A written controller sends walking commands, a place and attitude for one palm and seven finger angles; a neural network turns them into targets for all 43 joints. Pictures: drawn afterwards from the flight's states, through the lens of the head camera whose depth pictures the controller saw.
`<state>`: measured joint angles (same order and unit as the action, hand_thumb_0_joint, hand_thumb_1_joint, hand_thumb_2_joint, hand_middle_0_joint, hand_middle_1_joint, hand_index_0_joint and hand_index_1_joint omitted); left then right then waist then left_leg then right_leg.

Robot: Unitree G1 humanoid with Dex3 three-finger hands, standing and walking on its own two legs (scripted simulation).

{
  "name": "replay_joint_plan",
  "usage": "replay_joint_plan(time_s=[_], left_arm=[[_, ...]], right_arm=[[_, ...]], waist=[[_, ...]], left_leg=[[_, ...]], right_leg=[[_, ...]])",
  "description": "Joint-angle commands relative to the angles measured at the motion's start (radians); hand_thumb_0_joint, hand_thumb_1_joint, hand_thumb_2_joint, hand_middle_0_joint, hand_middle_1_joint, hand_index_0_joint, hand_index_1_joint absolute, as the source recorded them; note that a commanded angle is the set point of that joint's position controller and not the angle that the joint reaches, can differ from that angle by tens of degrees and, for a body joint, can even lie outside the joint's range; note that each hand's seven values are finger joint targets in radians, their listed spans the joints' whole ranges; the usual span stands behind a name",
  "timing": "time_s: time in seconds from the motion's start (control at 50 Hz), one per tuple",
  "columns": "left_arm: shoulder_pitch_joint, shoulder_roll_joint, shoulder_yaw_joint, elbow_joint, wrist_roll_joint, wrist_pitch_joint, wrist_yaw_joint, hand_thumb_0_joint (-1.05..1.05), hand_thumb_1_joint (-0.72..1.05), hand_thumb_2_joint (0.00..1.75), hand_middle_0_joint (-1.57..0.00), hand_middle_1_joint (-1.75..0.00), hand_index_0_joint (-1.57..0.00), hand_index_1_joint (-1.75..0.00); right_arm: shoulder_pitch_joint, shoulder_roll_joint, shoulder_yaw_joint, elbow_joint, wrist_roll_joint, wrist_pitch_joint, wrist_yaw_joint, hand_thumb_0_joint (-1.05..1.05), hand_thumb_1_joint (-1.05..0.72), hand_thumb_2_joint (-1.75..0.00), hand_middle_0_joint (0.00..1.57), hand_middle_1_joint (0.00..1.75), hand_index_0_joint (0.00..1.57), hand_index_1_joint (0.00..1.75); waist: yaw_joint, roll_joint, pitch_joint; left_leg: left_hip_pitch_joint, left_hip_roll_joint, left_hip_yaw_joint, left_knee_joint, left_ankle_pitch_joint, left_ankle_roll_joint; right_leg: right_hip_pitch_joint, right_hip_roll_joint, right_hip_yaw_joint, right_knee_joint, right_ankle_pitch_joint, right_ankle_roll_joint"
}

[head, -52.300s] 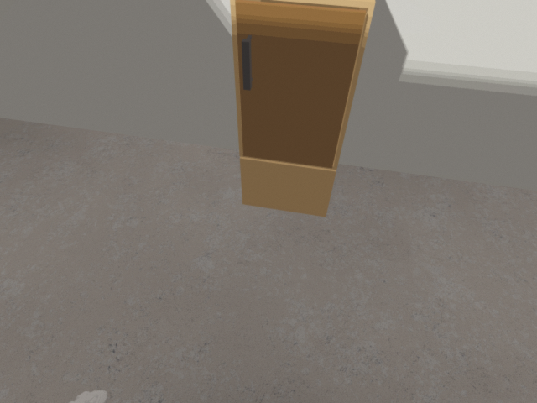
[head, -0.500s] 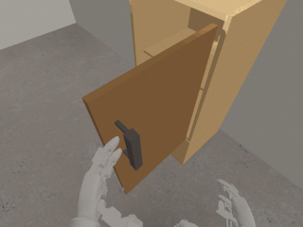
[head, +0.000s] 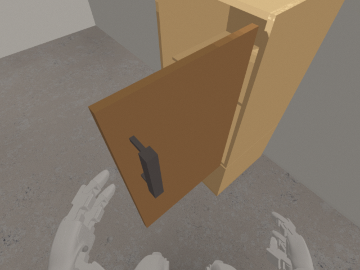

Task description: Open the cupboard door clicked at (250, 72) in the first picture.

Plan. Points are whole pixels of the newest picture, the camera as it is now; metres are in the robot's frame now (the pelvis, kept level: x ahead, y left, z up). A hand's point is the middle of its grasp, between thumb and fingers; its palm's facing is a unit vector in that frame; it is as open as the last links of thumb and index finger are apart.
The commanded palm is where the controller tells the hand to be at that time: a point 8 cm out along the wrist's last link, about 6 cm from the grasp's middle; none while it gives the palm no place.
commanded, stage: draw the hand back to the body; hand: left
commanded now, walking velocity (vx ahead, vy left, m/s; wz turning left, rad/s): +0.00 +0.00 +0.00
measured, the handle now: (146, 168) +0.31 +0.10 +0.08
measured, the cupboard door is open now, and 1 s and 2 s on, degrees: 90 90 90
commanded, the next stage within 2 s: step back with the hand held close in 1.54 s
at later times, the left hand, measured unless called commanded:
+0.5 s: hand (59, 222) +0.18 +0.20 +0.14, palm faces +0.02 -0.99 -0.11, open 16.1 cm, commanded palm +0.15 +0.26 +0.16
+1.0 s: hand out of the picture +0.21 +0.28 +0.21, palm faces +0.34 -0.85 -0.39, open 11.0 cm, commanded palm +0.17 +0.32 +0.24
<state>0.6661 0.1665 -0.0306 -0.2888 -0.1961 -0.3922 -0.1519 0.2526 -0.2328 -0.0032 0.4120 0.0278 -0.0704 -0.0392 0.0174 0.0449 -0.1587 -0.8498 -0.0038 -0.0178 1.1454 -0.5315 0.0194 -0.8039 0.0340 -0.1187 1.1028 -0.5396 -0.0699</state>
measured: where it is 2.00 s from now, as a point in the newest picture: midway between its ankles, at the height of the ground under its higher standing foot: outside the picture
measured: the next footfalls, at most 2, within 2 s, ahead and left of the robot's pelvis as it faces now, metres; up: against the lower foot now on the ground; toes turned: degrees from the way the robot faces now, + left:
none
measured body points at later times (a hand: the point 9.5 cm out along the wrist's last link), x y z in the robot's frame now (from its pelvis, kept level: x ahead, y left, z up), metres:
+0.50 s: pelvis +0.01 +0.03 +0.03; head +0.01 +0.02 +0.48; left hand +0.17 +0.25 +0.15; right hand +0.20 -0.19 -0.02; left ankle +0.02 +0.11 -0.65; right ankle +0.00 -0.08 -0.65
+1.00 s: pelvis +0.03 +0.04 +0.08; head +0.01 +0.03 +0.53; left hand +0.19 +0.32 +0.24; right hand +0.22 -0.17 +0.01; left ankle +0.02 +0.11 -0.65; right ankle +0.00 -0.08 -0.65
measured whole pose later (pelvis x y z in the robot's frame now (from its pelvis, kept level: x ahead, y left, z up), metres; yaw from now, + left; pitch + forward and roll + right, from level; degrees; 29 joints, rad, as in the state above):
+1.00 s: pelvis +0.03 +0.04 +0.08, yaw -1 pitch -2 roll -1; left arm 0.56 0.34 0.22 -0.46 -0.05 -0.04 0.12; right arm 0.22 -0.23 0.06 0.57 0.01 -0.10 -0.07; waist 0.07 0.06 -0.02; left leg -0.18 -0.05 0.03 0.51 -0.30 0.07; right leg -0.14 0.01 -0.04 0.46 -0.28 0.00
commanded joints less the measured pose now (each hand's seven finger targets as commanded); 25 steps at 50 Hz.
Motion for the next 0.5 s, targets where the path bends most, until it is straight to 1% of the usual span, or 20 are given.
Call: replay_joint_plan(time_s=[0.0,0.02,0.06,0.08,0.1,0.12,0.14,0.18,0.22,0.24,0.26,0.3,0.34,0.36,0.38,0.4,0.42,0.44,0.46,0.48], left_arm=[[0.001,0.144,0.118,-0.285,-0.014,-0.049,0.013,0.00,-0.50,0.30,-0.15,-0.30,-0.15,-0.30],[0.022,0.143,0.131,-0.292,-0.017,-0.037,0.020,0.00,-0.50,0.30,-0.15,-0.30,-0.15,-0.30],[0.026,0.121,0.123,-0.302,-0.030,-0.014,0.025,0.00,-0.50,0.30,-0.15,-0.30,-0.15,-0.30],[0.037,0.123,0.133,-0.297,-0.039,-0.003,0.025,0.00,-0.50,0.30,-0.15,-0.30,-0.15,-0.30],[0.050,0.099,0.112,-0.280,-0.043,0.010,0.020,0.00,-0.50,0.30,-0.15,-0.30,-0.15,-0.30],[0.040,0.101,0.112,-0.278,-0.050,0.021,0.012,0.00,-0.50,0.30,-0.15,-0.30,-0.15,-0.30],[0.023,0.116,0.123,-0.289,-0.054,0.027,0.005,0.00,-0.50,0.30,-0.15,-0.30,-0.15,-0.30],[0.019,0.131,0.129,-0.284,-0.055,0.045,-0.008,0.00,-0.50,0.30,-0.15,-0.30,-0.15,-0.30],[0.014,0.133,0.129,-0.309,-0.059,0.058,-0.016,0.00,-0.50,0.30,-0.15,-0.30,-0.15,-0.30],[0.011,0.144,0.145,-0.307,-0.062,0.066,-0.017,0.00,-0.50,0.30,-0.15,-0.30,-0.15,-0.30],[-0.003,0.147,0.149,-0.317,-0.063,0.071,-0.018,0.00,-0.50,0.30,-0.15,-0.30,-0.15,-0.30],[0.002,0.161,0.180,-0.319,-0.072,0.084,-0.015,0.00,-0.50,0.30,-0.15,-0.30,-0.15,-0.30],[-0.013,0.154,0.178,-0.346,-0.077,0.097,-0.016,0.00,-0.50,0.30,-0.15,-0.30,-0.15,-0.30],[-0.027,0.169,0.194,-0.347,-0.080,0.107,-0.014,0.00,-0.47,0.32,-0.15,-0.30,-0.15,-0.30],[-0.033,0.182,0.208,-0.351,-0.079,0.113,-0.011,0.00,-0.43,0.33,-0.15,-0.30,-0.15,-0.30],[-0.023,0.167,0.200,-0.354,-0.082,0.124,-0.016,0.00,-0.40,0.34,-0.15,-0.30,-0.15,-0.30],[-0.039,0.177,0.204,-0.368,-0.080,0.132,-0.021,0.00,-0.36,0.36,-0.16,-0.30,-0.16,-0.30],[-0.048,0.181,0.210,-0.372,-0.085,0.143,-0.024,0.00,-0.32,0.37,-0.16,-0.30,-0.16,-0.30],[-0.045,0.332,0.254,-0.430,0.060,0.195,0.111,0.00,-0.29,0.39,-0.16,-0.30,-0.16,-0.30],[-0.009,0.279,0.246,-0.403,0.077,0.236,0.175,0.00,-0.26,0.40,-0.16,-0.30,-0.16,-0.30]], right_arm=[[-0.061,-0.086,-0.039,-0.188,0.002,-0.045,-0.013,0.00,-0.90,-0.90,0.20,0.30,0.20,0.30],[-0.063,-0.082,-0.039,-0.192,0.008,-0.041,-0.015,0.00,-0.90,-0.90,0.20,0.30,0.20,0.30],[-0.066,-0.079,-0.034,-0.195,0.015,-0.039,-0.018,0.00,-0.90,-0.90,0.20,0.30,0.20,0.30],[-0.068,-0.081,-0.032,-0.193,0.017,-0.038,-0.019,0.00,-0.90,-0.90,0.20,0.30,0.20,0.30],[-0.074,-0.080,-0.028,-0.194,0.019,-0.039,-0.021,0.00,-0.90,-0.90,0.20,0.30,0.20,0.30],[-0.073,-0.084,-0.028,-0.194,0.021,-0.041,-0.023,0.00,-0.90,-0.90,0.20,0.30,0.20,0.30],[-0.072,-0.090,-0.026,-0.189,0.020,-0.044,-0.026,0.00,-0.90,-0.90,0.20,0.30,0.20,0.30],[-0.075,-0.096,-0.022,-0.189,0.020,-0.051,-0.031,0.00,-0.90,-0.90,0.20,0.30,0.20,0.30],[-0.069,-0.097,-0.016,-0.191,0.022,-0.063,-0.030,0.00,-0.90,-0.90,0.20,0.30,0.20,0.30],[-0.067,-0.096,-0.015,-0.187,0.022,-0.067,-0.032,0.00,-0.90,-0.90,0.20,0.30,0.20,0.30],[-0.068,-0.099,-0.013,-0.187,0.023,-0.072,-0.032,0.00,-0.90,-0.90,0.20,0.30,0.20,0.30],[-0.069,-0.098,-0.013,-0.182,0.024,-0.080,-0.034,0.00,-0.90,-0.90,0.20,0.30,0.20,0.30],[-0.069,-0.100,-0.007,-0.183,0.026,-0.090,-0.031,0.00,-0.90,-0.90,0.20,0.30,0.20,0.30],[-0.072,-0.102,-0.005,-0.176,0.028,-0.094,-0.031,0.00,-0.90,-0.90,0.20,0.30,0.20,0.30],[-0.071,-0.106,-0.006,-0.169,0.027,-0.097,-0.032,0.00,-0.90,-0.90,0.20,0.30,0.20,0.30],[-0.074,-0.103,-0.005,-0.170,0.029,-0.102,-0.032,0.00,-0.90,-0.90,0.20,0.30,0.20,0.30],[-0.071,-0.108,-0.005,-0.168,0.031,-0.107,-0.032,0.00,-0.90,-0.90,0.20,0.30,0.20,0.30],[-0.071,-0.107,-0.001,-0.163,0.031,-0.112,-0.031,0.00,-0.90,-0.90,0.20,0.30,0.20,0.30],[-0.073,-0.098,-0.006,-0.163,0.015,-0.088,-0.058,0.00,-0.90,-0.90,0.20,0.30,0.20,0.30],[-0.074,-0.081,0.001,-0.151,0.009,-0.080,-0.069,0.00,-0.90,-0.90,0.20,0.30,0.20,0.30]], waist=[[-0.001,-0.038,-0.166],[0.005,-0.015,-0.166],[-0.001,-0.017,-0.142],[0.002,-0.031,-0.141],[-0.004,-0.047,-0.102],[-0.014,-0.058,-0.084],[-0.016,-0.051,-0.084],[-0.014,-0.041,-0.049],[-0.011,-0.005,-0.049],[-0.009,-0.017,-0.047],[-0.009,-0.012,-0.039],[0.000,-0.023,-0.042],[0.002,0.002,-0.044],[0.002,0.017,-0.026],[0.004,0.008,-0.037],[0.006,0.002,-0.033],[0.003,0.025,-0.040],[0.006,0.029,-0.033],[0.056,0.029,-0.043],[0.037,0.005,0.005]], left_leg=[[0.090,-0.020,-0.016,-0.145,0.209,0.008],[0.112,-0.020,-0.013,-0.159,0.215,0.008],[0.145,-0.020,-0.016,-0.187,0.218,0.010],[0.152,-0.017,-0.023,-0.201,0.225,0.010],[0.154,-0.017,-0.022,-0.212,0.215,0.010],[0.158,-0.015,-0.024,-0.218,0.203,0.010],[0.170,-0.014,-0.026,-0.227,0.198,0.011],[0.186,-0.011,-0.030,-0.250,0.196,0.013],[0.223,-0.009,-0.033,-0.276,0.205,0.013],[0.231,-0.007,-0.036,-0.287,0.204,0.012],[0.243,-0.005,-0.040,-0.304,0.196,0.011],[0.259,-0.005,-0.040,-0.314,0.215,0.010],[0.286,-0.003,-0.045,-0.339,0.210,0.008],[0.291,0.000,-0.051,-0.351,0.205,0.005],[0.301,0.001,-0.054,-0.357,0.217,0.006],[0.311,0.000,-0.051,-0.363,0.230,0.006],[0.330,0.002,-0.052,-0.369,0.240,0.004],[0.336,0.003,-0.056,-0.382,0.242,0.001],[0.350,0.021,-0.049,-0.433,0.233,0.008],[0.357,0.015,-0.045,-0.449,0.217,0.007]], right_leg=[[0.213,-0.038,0.185,-0.244,0.237,0.056],[0.220,-0.033,0.179,-0.250,0.240,0.054],[0.219,-0.026,0.157,-0.268,0.240,0.054],[0.234,-0.022,0.147,-0.273,0.241,0.051],[0.226,-0.021,0.141,-0.285,0.235,0.056],[0.219,-0.023,0.142,-0.301,0.223,0.061],[0.220,-0.023,0.140,-0.311,0.210,0.060],[0.221,-0.018,0.130,-0.326,0.180,0.052],[0.220,-0.013,0.109,-0.327,0.189,0.049],[0.226,-0.012,0.102,-0.332,0.188,0.048],[0.223,-0.007,0.088,-0.332,0.175,0.046],[0.248,-0.007,0.089,-0.343,0.197,0.045],[0.252,-0.003,0.072,-0.346,0.194,0.044],[0.252,-0.001,0.066,-0.350,0.190,0.042],[0.270,0.000,0.064,-0.353,0.198,0.040],[0.276,0.000,0.064,-0.359,0.217,0.042],[0.277,0.000,0.061,-0.361,0.228,0.043],[0.287,-0.001,0.055,-0.365,0.231,0.042],[0.337,-0.031,0.127,-0.429,0.224,0.027],[0.340,-0.034,0.122,-0.465,0.205,0.028]])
